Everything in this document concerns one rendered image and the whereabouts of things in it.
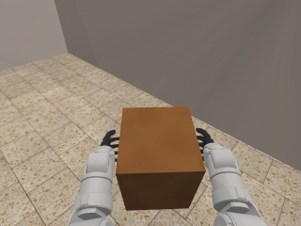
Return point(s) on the left robot hand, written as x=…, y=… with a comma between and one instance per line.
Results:
x=108, y=139

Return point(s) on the robot left forearm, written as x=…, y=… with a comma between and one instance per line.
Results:
x=94, y=200

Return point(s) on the carton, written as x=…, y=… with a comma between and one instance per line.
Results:
x=159, y=163

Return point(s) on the right robot hand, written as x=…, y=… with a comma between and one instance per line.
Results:
x=205, y=138

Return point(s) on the right robot upper arm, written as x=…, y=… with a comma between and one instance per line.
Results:
x=237, y=219

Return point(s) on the robot right forearm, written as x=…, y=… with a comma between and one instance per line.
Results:
x=229, y=191

